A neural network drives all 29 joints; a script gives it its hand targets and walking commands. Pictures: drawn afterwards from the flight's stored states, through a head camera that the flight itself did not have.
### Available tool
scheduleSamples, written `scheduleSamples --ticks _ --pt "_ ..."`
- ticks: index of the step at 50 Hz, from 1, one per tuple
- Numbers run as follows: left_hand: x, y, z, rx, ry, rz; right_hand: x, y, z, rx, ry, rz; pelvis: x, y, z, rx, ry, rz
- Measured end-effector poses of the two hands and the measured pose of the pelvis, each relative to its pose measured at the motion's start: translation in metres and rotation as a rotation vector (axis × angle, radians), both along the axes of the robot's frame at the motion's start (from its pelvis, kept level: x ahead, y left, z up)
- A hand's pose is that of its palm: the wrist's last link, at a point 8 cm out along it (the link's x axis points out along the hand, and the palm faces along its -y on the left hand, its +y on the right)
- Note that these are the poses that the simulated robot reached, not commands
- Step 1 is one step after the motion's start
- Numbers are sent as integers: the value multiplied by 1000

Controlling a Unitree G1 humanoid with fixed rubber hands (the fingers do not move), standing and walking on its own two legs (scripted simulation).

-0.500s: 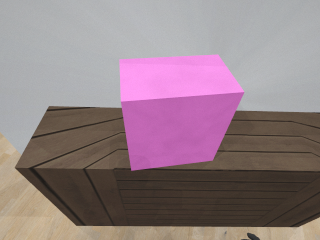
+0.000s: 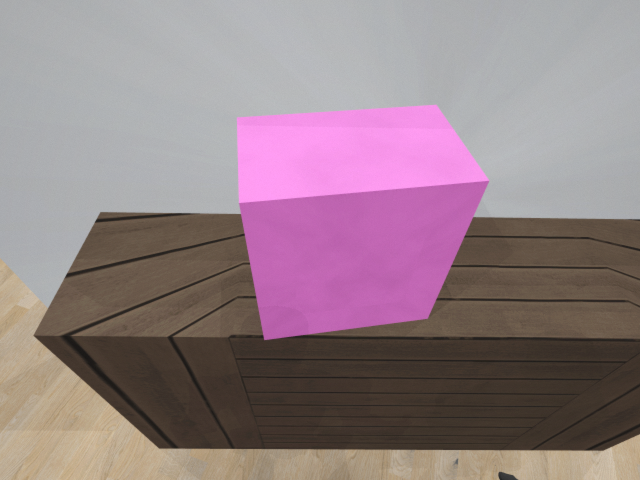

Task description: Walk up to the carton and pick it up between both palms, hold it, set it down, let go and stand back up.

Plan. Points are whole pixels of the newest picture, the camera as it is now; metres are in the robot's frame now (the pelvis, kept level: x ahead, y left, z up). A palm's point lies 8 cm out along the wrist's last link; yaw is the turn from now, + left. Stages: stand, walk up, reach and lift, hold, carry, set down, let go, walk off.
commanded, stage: stand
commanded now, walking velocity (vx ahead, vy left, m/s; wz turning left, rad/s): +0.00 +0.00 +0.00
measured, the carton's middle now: (344, 230) +0.44 -0.02 +0.06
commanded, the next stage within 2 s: none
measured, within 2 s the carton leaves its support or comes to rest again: neither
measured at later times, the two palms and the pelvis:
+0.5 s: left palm out of the picture +0.06 +0.29 -0.11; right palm out of the picture +0.09 -0.27 -0.12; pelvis +0.00 +0.00 +0.00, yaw +0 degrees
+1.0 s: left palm out of the picture +0.06 +0.29 -0.11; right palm out of the picture +0.08 -0.27 -0.13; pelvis +0.00 +0.00 +0.00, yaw +0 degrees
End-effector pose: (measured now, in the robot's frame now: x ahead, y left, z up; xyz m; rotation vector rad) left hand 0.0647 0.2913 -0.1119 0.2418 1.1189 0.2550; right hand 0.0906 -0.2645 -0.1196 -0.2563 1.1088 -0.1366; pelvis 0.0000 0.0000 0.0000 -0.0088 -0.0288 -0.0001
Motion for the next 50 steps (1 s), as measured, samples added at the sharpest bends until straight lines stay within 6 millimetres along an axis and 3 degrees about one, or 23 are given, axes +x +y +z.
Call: scheduleSamples --ticks 50 --pt "-4 0 2 18 35 9 -8 -3 -7 11 44 -3 0 -3 1 7 1 2"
